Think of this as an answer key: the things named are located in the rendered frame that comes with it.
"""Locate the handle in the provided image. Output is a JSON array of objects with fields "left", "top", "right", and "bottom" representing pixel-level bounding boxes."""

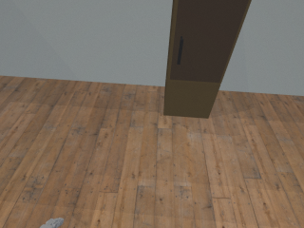
[{"left": 177, "top": 36, "right": 183, "bottom": 65}]

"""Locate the robot left hand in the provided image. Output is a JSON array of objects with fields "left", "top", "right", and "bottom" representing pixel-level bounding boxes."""
[{"left": 40, "top": 218, "right": 64, "bottom": 228}]

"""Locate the cupboard door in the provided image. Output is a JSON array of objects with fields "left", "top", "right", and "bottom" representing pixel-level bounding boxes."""
[{"left": 170, "top": 0, "right": 249, "bottom": 83}]

